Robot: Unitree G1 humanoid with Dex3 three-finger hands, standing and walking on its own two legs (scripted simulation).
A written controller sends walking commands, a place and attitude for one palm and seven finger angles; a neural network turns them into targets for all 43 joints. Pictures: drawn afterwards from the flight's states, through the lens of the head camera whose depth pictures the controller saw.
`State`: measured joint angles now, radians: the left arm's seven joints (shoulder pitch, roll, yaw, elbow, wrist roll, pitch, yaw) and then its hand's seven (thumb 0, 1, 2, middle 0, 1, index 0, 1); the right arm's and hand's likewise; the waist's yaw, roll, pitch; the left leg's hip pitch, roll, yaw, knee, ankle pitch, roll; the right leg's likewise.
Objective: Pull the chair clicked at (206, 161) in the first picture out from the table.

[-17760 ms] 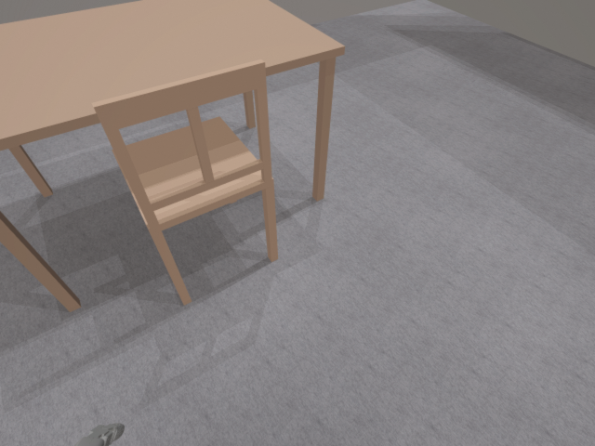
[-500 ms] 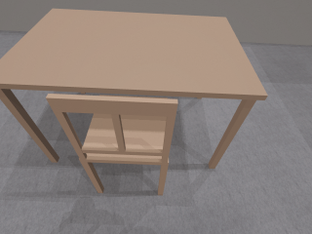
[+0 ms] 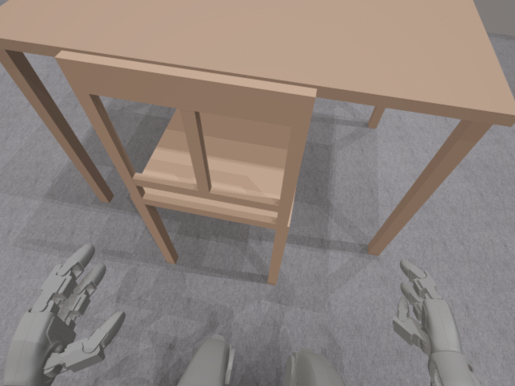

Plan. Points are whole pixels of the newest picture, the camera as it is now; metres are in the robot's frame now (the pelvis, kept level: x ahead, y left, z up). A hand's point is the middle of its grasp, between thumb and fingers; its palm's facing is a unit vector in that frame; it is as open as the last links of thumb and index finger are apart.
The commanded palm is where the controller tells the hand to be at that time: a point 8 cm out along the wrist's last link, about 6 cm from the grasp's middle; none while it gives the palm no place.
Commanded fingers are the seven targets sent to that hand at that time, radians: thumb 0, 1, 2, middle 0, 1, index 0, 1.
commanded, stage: raise the hand toward the chair's back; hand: left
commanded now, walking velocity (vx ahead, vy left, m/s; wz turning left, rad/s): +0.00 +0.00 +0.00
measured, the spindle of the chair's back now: (198, 154) +0.52 +0.18 +0.00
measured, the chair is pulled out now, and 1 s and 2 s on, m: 0.00 0.00 0.00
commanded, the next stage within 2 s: aim the fingers beside a spindle in 1.54 s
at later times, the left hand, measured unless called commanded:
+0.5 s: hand (102, 292) +0.22 +0.23 +0.05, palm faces -0.07 -1.00 -0.03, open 14.7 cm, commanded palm +0.19 +0.29 +0.07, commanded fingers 0.00 -0.36 0.36 -0.07 -0.10 -0.07 -0.10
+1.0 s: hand (81, 261) +0.25 +0.26 +0.07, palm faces -0.05 -1.00 -0.05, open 16.9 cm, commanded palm +0.23 +0.31 +0.08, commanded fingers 0.00 -0.50 0.30 -0.06 -0.08 -0.06 -0.08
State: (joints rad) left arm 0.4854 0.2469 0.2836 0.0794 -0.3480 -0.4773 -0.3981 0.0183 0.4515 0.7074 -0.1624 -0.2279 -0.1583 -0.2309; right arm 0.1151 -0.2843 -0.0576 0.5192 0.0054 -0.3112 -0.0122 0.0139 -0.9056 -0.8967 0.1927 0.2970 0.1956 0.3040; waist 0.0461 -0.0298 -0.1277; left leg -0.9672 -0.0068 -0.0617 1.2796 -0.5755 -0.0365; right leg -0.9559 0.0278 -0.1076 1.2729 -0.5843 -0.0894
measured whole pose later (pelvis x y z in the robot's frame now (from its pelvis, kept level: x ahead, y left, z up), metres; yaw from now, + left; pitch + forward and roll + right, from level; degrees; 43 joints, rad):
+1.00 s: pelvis +0.01 +0.06 +0.02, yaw -1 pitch +16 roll -4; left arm 0.30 0.31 0.24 -0.04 -0.31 -0.32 -0.33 -0.01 -0.49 0.31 -0.07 -0.08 -0.06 -0.08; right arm 0.19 -0.23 0.05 0.55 0.00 -0.26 -0.05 0.01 -0.90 -0.90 0.20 0.30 0.20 0.31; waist 0.00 0.01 -0.12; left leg -0.95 -0.02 -0.05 1.21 -0.54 0.04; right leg -0.90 0.02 -0.09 1.13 -0.51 -0.01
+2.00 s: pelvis -0.01 +0.03 +0.01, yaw -2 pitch +17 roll -2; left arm 0.12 0.28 0.22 0.13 -0.29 -0.34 -0.32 -0.01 -0.50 0.30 -0.06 -0.08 -0.06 -0.08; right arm 0.20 -0.26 0.03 0.59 0.01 -0.27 -0.06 0.02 -0.90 -0.90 0.20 0.30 0.20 0.30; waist -0.02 0.02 -0.12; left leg -0.99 0.00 -0.04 1.23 -0.53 0.00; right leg -0.97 0.03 -0.08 1.19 -0.52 -0.05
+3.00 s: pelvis -0.01 +0.03 -0.01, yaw -2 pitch +22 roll -1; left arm -0.32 0.25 0.20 0.54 -0.17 -0.40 -0.18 -0.01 -0.50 0.30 -0.07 -0.08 -0.06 -0.08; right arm 0.21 -0.26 0.02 0.63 -0.02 -0.17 -0.03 0.01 -0.90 -0.90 0.20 0.30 0.20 0.30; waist -0.06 0.02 -0.15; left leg -1.14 -0.01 -0.01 1.30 -0.55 0.01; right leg -1.14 0.03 -0.06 1.28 -0.53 -0.04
